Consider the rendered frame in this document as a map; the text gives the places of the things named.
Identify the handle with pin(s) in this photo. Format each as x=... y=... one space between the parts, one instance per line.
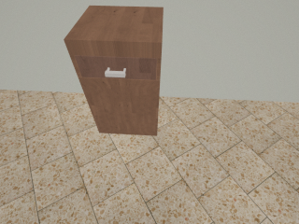
x=109 y=73

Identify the drawer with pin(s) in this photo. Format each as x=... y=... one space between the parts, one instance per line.
x=136 y=67

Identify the cabinet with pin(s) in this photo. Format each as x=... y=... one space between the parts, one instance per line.
x=120 y=105

